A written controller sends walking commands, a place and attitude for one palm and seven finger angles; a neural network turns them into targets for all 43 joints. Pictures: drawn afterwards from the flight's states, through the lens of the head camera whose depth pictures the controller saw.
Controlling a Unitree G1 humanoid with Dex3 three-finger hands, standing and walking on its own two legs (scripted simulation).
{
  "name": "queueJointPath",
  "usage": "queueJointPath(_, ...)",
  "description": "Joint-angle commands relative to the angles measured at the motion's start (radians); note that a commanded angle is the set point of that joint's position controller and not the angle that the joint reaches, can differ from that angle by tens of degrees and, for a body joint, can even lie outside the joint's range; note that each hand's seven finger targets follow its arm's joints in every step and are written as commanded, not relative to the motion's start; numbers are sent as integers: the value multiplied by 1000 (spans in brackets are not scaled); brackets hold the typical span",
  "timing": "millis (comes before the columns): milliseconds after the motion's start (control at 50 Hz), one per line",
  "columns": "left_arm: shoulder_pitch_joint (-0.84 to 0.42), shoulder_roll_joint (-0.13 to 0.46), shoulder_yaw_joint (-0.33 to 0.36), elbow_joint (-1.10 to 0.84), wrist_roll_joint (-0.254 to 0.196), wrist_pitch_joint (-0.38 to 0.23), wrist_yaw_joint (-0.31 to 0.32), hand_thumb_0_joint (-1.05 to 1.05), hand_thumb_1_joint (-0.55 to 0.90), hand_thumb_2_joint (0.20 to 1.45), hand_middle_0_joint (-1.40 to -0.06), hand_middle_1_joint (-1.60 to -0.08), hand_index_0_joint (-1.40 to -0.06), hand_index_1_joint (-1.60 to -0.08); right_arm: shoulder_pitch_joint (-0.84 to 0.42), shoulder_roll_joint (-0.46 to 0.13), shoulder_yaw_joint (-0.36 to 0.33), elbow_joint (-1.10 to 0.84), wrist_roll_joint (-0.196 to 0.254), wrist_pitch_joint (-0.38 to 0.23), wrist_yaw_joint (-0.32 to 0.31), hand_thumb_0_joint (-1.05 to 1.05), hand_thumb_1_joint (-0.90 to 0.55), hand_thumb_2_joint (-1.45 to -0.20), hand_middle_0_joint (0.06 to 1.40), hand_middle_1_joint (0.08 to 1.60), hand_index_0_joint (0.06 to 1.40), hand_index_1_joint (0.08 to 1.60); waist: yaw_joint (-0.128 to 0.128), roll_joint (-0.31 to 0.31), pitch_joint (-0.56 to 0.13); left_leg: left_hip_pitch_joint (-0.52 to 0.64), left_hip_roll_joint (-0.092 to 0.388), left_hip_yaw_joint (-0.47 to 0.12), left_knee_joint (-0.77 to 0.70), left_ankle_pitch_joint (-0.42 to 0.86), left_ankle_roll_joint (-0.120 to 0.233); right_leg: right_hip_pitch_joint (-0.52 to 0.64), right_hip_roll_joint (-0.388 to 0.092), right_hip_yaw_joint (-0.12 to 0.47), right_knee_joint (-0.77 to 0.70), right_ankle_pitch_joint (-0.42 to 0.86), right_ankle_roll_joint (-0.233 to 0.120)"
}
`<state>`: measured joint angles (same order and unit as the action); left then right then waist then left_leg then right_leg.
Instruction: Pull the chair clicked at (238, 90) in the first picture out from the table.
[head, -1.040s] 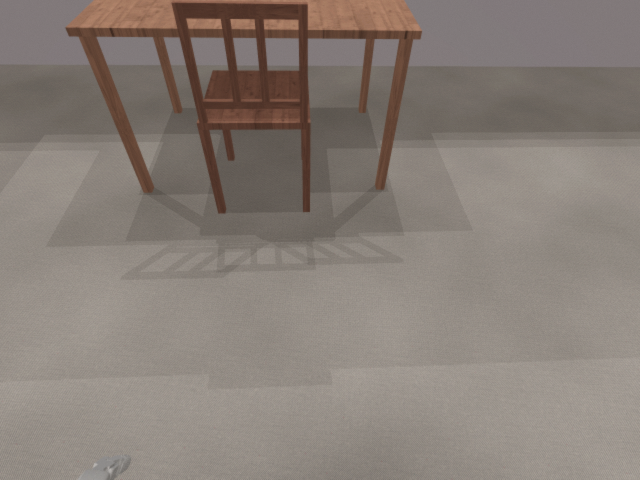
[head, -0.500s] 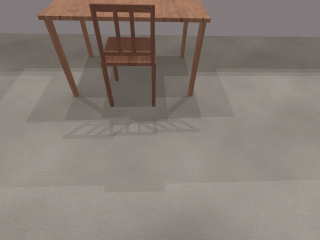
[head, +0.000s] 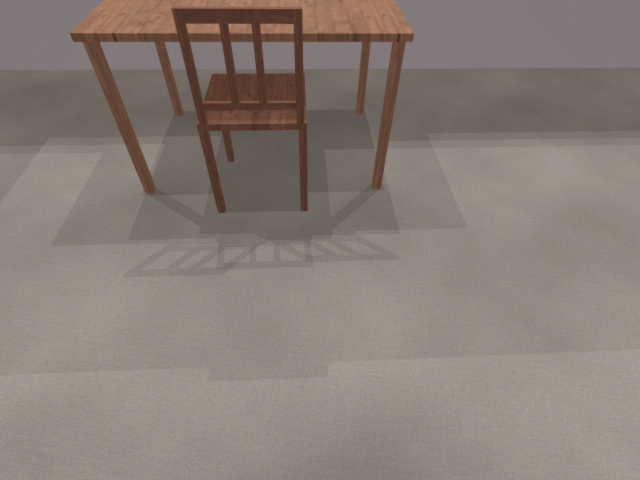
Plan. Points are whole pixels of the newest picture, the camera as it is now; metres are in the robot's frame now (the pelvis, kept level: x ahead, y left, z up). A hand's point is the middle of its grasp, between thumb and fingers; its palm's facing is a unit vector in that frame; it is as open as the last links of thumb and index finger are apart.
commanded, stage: look at it before walking up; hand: left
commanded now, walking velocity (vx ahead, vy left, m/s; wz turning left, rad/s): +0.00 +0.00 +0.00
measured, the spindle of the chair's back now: (230, 65) +1.36 +0.37 -0.10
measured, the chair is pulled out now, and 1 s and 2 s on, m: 0.00 0.00 0.00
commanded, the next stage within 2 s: walk to a spot facing it in 0.60 s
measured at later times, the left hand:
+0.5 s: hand out of the picture +0.09 +0.24 -0.16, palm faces -0.03 -0.94 -0.33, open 7.4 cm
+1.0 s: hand out of the picture +0.04 +0.22 -0.19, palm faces +0.10 -0.98 -0.19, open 7.4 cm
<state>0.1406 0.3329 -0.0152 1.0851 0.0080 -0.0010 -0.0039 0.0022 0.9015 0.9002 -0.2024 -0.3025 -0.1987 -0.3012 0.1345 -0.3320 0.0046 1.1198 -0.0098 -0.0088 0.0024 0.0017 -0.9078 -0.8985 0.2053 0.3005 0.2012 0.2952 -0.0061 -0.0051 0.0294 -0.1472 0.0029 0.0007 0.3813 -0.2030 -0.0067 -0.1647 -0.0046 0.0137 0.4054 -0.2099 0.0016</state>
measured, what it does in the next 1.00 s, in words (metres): shifts its weight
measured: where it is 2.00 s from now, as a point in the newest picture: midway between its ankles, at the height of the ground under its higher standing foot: (284, 400)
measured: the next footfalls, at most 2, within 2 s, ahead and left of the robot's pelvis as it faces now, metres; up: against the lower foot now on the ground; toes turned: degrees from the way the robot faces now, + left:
right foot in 1.56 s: +0.45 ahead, +0.00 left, +0.00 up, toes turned -1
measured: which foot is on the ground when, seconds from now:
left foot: down 0.00-1.00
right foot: down 0.00-1.00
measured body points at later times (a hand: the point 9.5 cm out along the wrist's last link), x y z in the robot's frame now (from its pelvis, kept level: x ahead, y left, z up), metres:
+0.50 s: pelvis +0.01 +0.00 +0.00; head +0.02 +0.00 +0.45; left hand +0.09 +0.29 -0.13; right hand +0.09 -0.30 -0.13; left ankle +0.00 +0.12 -0.74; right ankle +0.01 -0.12 -0.74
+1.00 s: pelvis +0.06 +0.02 -0.01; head +0.05 +0.05 +0.44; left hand +0.03 +0.27 -0.17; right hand +0.08 -0.23 -0.15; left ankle +0.05 +0.12 -0.74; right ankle +0.01 -0.12 -0.74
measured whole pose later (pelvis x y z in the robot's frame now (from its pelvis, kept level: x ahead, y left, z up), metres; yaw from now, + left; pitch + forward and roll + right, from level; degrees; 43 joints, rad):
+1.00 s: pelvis +0.06 +0.02 -0.01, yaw +5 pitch -1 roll -2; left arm 0.32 0.24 0.01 1.08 0.02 -0.02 -0.01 0.00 0.90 0.90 -0.20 -0.30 -0.20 -0.30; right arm 0.29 -0.23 0.00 1.11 -0.02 0.01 0.02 0.00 -0.91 -0.90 0.20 0.30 0.20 0.29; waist 0.00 -0.03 -0.01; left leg -0.28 0.04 0.06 0.65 -0.42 0.02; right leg -0.08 -0.03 -0.07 0.44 -0.33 0.02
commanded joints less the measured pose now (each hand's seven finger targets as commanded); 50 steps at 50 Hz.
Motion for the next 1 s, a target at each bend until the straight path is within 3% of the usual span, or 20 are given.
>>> queueJointPath(0,-39,208,47,-67,3,-23,15,0,900,900,-200,-300,-200,-300,-54,-206,-40,-68,0,-24,-13,0,-900,-900,200,300,200,300,7,-4,-46,0,111,-98,-65,75,36,-8,-111,101,-85,52,-31)
queueJointPath(440,-32,213,49,-65,3,-28,18,0,900,900,-200,-300,-200,-300,-65,-207,-39,-69,3,-23,-16,0,-900,-900,200,300,200,300,9,4,-78,38,118,-87,-50,182,31,36,-117,94,-74,198,-33)
queueJointPath(680,-36,212,49,-63,2,-27,17,0,900,900,-200,-300,-200,-300,-76,-211,-38,-68,2,-24,-17,0,-900,-900,200,300,200,300,11,2,-64,52,121,-82,-64,190,30,35,-116,89,-83,203,-30)
queueJointPath(720,37,91,24,-31,3,-7,21,0,900,900,-200,-300,-200,-300,-6,-80,-6,-39,-5,-4,-10,0,-900,-900,200,300,200,300,11,-11,-70,23,102,-65,-43,40,14,44,-111,78,-82,6,-10)
queueJointPath(760,76,104,31,-28,11,5,14,0,900,900,-200,-300,-200,-300,19,-72,-11,-38,-12,8,-4,0,-900,-900,200,300,200,300,22,-37,-3,-75,68,-59,-8,-191,23,8,-114,112,-114,-283,-23)
queueJointPath(780,94,118,39,-30,14,7,9,0,900,900,-200,-300,-200,-300,24,-67,-11,-45,-15,10,-2,0,-900,-900,200,300,200,300,30,-68,33,-141,47,-47,25,-256,23,9,-130,141,-136,-366,-37)
queueJointPath(820,160,152,59,-33,16,5,8,0,900,900,-200,-300,-200,-300,23,-46,-14,-70,-16,12,0,0,-900,-900,200,300,200,300,53,-182,67,-269,7,18,192,-272,17,42,-225,258,-223,-503,-94)
queueJointPath(840,186,163,66,-35,17,2,12,0,900,900,-200,-300,-200,-300,15,-49,-21,-87,-16,12,2,0,-900,-900,200,300,200,300,60,-209,88,-319,18,34,288,-287,19,44,-283,316,-265,-546,-130)
queueJointPath(860,198,157,71,-42,18,-8,13,0,900,900,-200,-300,-200,-300,5,-47,-26,-103,-16,5,6,0,-900,-900,200,300,200,300,62,-187,109,-354,39,19,350,-287,22,47,-315,336,-270,-492,-160)
queueJointPath(880,202,147,75,-42,19,-20,14,0,900,900,-200,-300,-200,-300,9,-39,-30,-109,-13,-2,8,0,-900,-900,200,300,200,300,54,-162,113,-382,56,13,383,-273,26,69,-330,323,-261,-410,-178)
queueJointPath(920,197,127,78,-47,21,-34,13,0,900,900,-200,-300,-200,-300,42,-10,-33,-113,-7,-14,15,0,-900,-900,200,300,200,300,32,-114,100,-331,69,39,323,-248,27,72,-320,215,-199,-222,-177)
queueJointPath(940,191,119,77,-50,20,-36,13,0,900,900,-200,-300,-200,-300,76,9,-35,-104,-5,-17,18,0,-900,-900,200,300,200,300,16,-106,94,-265,63,63,268,-226,28,36,-302,159,-173,-194,-165)
queueJointPath(960,169,105,77,-53,18,-35,13,0,900,900,-200,-300,-200,-300,141,28,-33,-87,-5,-21,17,0,-900,-900,200,300,200,300,-18,-97,84,-146,53,85,178,-161,28,-37,-275,93,-129,-194,-138)
queueJointPath(980,159,78,74,-54,13,-31,12,0,900,900,-200,-300,-200,-300,225,34,-36,-57,-5,-27,13,0,-900,-900,200,300,200,300,-49,-39,62,11,29,99,101,-101,30,-137,-219,22,-50,-217,-103)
